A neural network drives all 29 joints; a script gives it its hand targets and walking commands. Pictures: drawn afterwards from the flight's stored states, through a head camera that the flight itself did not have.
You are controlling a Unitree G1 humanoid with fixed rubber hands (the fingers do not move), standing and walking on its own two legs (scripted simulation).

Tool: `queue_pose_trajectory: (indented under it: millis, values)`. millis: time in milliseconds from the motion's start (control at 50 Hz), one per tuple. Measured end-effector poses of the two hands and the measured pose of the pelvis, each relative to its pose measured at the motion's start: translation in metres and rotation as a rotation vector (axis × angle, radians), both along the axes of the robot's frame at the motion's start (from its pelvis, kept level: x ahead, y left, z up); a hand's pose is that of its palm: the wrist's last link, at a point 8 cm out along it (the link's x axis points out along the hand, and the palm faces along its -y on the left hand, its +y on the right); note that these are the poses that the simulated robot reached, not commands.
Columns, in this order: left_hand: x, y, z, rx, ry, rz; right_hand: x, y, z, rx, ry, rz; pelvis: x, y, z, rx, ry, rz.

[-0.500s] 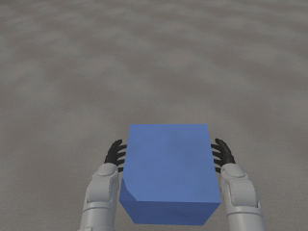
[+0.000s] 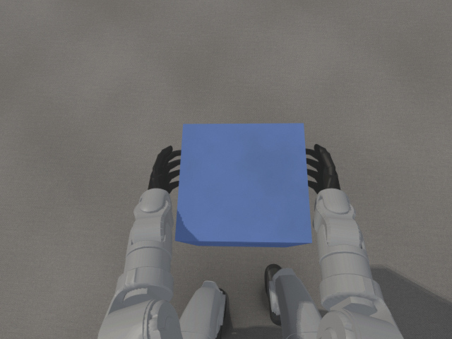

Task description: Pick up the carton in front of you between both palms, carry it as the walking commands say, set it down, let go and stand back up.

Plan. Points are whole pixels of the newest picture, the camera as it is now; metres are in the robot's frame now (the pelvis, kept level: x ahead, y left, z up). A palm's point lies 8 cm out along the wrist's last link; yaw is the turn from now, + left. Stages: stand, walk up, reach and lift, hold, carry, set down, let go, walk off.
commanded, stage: set down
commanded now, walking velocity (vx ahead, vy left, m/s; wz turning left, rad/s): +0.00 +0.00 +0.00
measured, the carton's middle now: (242, 194) +0.38 +0.01 -0.14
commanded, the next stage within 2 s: none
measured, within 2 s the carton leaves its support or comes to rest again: neither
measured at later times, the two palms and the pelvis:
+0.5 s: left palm (184, 186) +0.42 +0.15 -0.22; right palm (310, 190) +0.41 -0.15 -0.23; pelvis -0.02 +0.01 -0.14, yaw +3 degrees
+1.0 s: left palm (201, 190) +0.45 +0.14 -0.38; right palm (302, 197) +0.43 -0.16 -0.39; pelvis -0.04 +0.01 -0.25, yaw +6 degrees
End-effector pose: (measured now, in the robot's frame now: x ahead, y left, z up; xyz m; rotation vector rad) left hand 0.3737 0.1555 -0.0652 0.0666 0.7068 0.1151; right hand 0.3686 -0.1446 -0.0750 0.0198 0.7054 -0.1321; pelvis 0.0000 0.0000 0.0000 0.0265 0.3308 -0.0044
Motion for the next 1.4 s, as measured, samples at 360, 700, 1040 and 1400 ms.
queue_pose_trajectory:
  millis: [360, 700, 1040, 1400]
  values:
    - [0.038, -0.003, -0.108, -0.055, -0.036, 0.022, 0.029, -0.002, -0.109, 0.019, -0.037, -0.045, -0.011, 0.007, -0.1, 0.016, 0.358, 0.021]
    - [0.061, -0.011, -0.222, -0.041, -0.016, -0.001, 0.049, -0.011, -0.221, 0.003, -0.018, -0.05, -0.027, 0.012, -0.185, 0.027, 0.475, 0.045]
    - [0.084, -0.021, -0.331, -0.03, 0.021, -0.038, 0.062, -0.02, -0.33, -0.006, 0.019, -0.074, -0.045, 0.014, -0.259, 0.019, 0.492, 0.077]
    - [0.097, -0.027, -0.416, -0.038, 0.058, -0.07, 0.077, -0.026, -0.401, -0.042, 0.058, -0.079, -0.048, 0.013, -0.313, -0.025, 0.444, 0.119]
